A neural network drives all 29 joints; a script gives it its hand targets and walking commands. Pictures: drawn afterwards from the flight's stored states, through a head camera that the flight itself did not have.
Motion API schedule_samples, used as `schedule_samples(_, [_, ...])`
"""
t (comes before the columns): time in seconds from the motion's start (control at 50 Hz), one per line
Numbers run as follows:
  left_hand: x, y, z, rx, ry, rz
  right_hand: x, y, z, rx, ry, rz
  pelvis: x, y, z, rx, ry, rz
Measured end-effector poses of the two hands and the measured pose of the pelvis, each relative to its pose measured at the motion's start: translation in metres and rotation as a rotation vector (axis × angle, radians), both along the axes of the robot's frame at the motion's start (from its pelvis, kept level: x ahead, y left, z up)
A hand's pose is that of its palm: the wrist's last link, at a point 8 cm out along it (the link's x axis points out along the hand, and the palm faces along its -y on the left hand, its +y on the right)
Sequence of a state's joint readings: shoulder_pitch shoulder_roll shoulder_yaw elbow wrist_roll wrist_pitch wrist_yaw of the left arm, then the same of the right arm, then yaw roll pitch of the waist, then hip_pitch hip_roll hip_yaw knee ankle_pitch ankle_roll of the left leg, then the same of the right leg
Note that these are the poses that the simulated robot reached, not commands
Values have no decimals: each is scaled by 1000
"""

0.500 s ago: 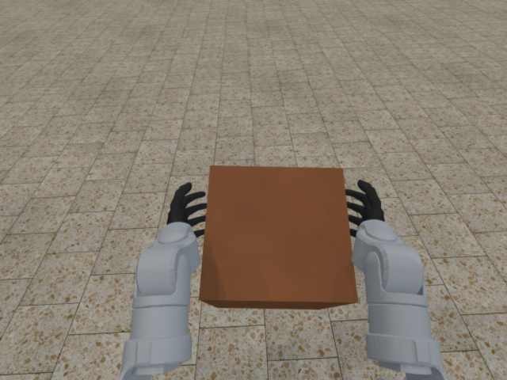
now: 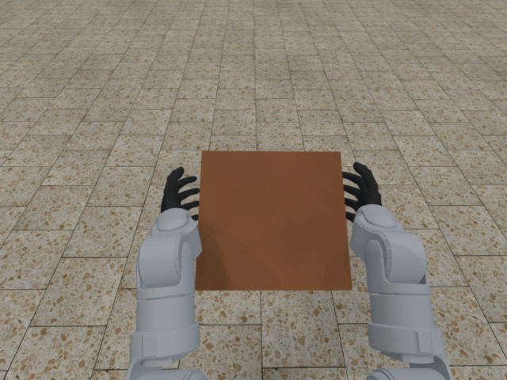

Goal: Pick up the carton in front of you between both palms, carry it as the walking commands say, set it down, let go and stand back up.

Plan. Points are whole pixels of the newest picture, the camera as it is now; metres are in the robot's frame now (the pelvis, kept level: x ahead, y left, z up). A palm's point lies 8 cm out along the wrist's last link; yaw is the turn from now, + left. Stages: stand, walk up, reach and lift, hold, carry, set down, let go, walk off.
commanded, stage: carry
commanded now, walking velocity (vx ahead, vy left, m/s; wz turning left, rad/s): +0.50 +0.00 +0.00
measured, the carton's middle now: (267, 229) +0.37 +0.01 +0.02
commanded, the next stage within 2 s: none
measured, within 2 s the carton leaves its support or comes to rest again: neither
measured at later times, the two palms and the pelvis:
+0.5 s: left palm (189, 95) +0.69 +0.18 +0.10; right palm (312, 98) +0.66 -0.10 +0.11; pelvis +0.36 +0.06 +0.03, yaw -3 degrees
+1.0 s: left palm (200, 50) +0.92 +0.18 +0.10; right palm (302, 48) +0.93 -0.11 +0.11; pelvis +0.67 +0.02 +0.02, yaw +1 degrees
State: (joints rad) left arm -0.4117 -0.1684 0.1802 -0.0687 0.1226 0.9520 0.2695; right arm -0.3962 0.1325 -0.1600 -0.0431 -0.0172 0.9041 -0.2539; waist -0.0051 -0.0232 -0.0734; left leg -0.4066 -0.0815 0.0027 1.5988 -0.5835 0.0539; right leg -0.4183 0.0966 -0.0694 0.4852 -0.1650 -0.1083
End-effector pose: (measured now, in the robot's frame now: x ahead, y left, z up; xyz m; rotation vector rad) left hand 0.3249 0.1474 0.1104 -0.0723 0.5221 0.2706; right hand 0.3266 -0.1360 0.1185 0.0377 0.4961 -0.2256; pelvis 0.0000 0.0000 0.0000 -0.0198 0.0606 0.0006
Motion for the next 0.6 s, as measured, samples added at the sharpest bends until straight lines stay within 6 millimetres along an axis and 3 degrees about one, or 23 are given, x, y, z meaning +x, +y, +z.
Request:
schedule_samples(0.12, [63, 33, -53, -29, 176, 106, 87, 34, -60, 11, 179, 81, 82, 0, -9, -15, 29, -13])
schedule_samples(0.2, [122, 40, -62, -42, 209, 129, 149, 41, -71, 12, 214, 89, 143, 11, -5, -10, 34, 19])
schedule_samples(0.3, [223, 51, -55, -41, 120, 70, 237, 51, -58, -1, 125, 45, 232, 35, -12, 7, 32, 27])
schedule_samples(0.36, [274, 52, -46, -38, 105, 17, 277, 52, -44, -17, 109, 3, 270, 44, -3, 22, 47, -4])
schedule_samples(0.48, [348, 34, -16, -22, 145, -68, 326, 35, -17, -15, 150, -78, 344, 56, 27, -32, 58, -52])
schedule_samples(0.6, [415, 18, 8, 21, 106, -124, 386, 19, 9, -42, 116, -89, 421, 46, 30, -33, 41, -46])
